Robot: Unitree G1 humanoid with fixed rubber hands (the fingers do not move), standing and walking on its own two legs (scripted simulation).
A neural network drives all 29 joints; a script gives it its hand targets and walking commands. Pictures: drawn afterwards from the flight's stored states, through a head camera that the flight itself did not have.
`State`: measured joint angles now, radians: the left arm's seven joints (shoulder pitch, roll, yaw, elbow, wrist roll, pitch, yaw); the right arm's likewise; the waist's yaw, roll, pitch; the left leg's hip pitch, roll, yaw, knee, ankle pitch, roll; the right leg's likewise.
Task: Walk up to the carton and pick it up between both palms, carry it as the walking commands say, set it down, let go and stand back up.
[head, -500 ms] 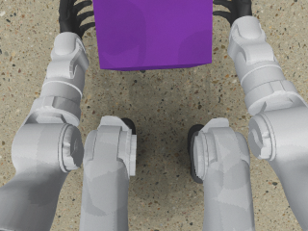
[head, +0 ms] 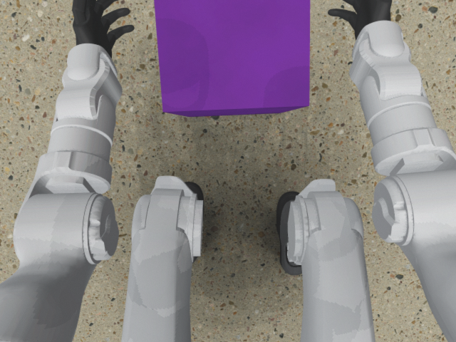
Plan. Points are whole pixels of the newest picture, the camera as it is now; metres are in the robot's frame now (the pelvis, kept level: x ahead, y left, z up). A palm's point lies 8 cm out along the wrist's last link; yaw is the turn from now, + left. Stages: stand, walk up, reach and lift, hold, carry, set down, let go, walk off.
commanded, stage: set down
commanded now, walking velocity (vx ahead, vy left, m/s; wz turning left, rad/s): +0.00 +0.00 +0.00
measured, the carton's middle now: (232, 56) +0.52 +0.03 -0.28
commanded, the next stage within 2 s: let go in 0.92 s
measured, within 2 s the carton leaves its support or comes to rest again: neither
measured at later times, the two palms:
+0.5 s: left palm out of the picture +0.51 +0.22 +0.00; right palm out of the picture +0.54 -0.17 +0.00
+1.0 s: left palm out of the picture +0.50 +0.23 +0.14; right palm out of the picture +0.53 -0.17 +0.14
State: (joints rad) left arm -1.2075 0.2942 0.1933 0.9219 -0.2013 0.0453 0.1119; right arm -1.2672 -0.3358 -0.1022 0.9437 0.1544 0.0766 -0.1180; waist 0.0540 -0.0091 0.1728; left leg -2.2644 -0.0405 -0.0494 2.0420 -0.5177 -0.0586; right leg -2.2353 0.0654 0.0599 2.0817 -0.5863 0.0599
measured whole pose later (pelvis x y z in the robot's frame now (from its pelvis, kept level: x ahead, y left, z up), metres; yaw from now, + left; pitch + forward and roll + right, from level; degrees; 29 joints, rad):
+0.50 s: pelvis +0.02 +0.00 +0.11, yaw +0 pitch +48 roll +0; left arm -1.04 0.24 0.28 0.80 -0.08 0.11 0.08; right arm -1.12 -0.29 -0.21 0.84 0.06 0.13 -0.06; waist 0.06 -0.01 -0.07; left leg -2.03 -0.03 -0.05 1.66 -0.47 -0.05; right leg -2.01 0.05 0.06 1.69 -0.52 0.04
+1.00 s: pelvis +0.04 +0.00 +0.24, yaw -1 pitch +45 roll -1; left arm -0.92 0.20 0.32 0.79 0.03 0.11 0.02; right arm -0.99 -0.23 -0.28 0.86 -0.05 0.12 -0.01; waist 0.05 -0.01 -0.13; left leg -1.61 -0.02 -0.06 1.15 -0.32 -0.03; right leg -1.58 0.04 0.07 1.16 -0.37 0.04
